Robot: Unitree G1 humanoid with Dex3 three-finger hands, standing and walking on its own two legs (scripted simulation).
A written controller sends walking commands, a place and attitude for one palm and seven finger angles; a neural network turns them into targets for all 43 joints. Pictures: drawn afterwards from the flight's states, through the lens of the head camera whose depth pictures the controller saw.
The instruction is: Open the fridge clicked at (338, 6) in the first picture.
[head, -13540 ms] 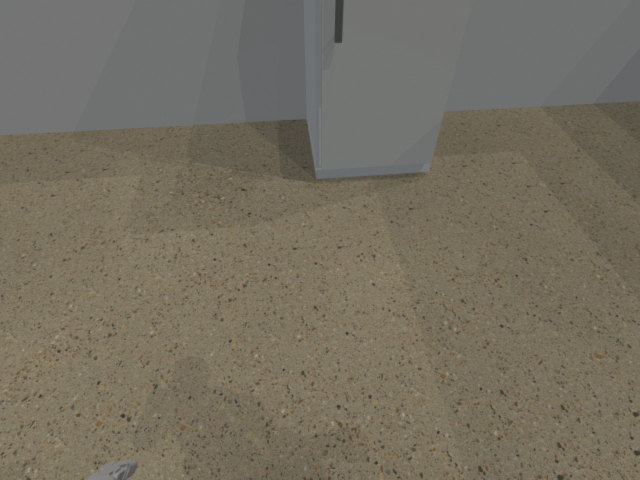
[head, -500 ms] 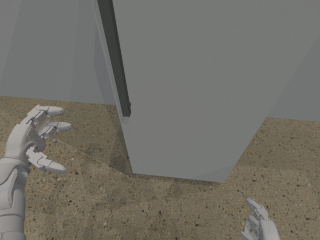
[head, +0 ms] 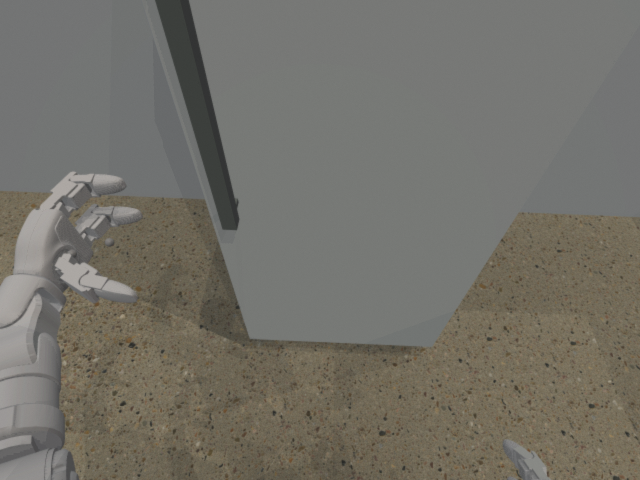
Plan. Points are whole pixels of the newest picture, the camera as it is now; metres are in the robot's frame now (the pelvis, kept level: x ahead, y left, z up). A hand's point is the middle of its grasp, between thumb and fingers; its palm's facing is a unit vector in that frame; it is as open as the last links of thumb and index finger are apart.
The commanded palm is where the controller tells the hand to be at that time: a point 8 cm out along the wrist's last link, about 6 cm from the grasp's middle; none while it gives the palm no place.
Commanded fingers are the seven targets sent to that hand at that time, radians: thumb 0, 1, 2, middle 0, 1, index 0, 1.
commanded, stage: move the hooked fingers beside the handle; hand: left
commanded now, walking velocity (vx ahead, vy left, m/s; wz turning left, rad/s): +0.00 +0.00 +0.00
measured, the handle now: (203, 95) +0.53 +0.17 +0.19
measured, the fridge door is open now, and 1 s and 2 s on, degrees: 0 0 0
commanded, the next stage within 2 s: feel for the door with the fingertips in 1.68 s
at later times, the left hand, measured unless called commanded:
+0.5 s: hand (147, 208) +0.42 +0.24 +0.10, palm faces -0.01 -1.00 +0.00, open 14.0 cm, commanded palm +0.40 +0.29 +0.10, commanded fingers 0.00 -0.50 0.30 -0.30 -1.20 -0.30 -1.20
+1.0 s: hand (164, 179) +0.47 +0.23 +0.10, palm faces -0.02 -1.00 +0.00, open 14.0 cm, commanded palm +0.44 +0.29 +0.10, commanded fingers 0.00 -0.50 0.30 -0.30 -1.20 -0.30 -1.20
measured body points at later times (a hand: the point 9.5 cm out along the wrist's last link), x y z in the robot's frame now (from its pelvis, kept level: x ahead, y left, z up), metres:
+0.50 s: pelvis +0.00 +0.01 +0.00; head +0.07 +0.01 +0.44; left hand +0.41 +0.30 +0.10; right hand +0.09 -0.26 -0.11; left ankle -0.02 +0.11 -0.72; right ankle +0.01 -0.12 -0.72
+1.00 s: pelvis +0.00 +0.00 -0.01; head +0.09 +0.01 +0.43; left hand +0.46 +0.29 +0.10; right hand +0.02 -0.27 -0.12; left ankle -0.02 +0.11 -0.72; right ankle +0.01 -0.12 -0.72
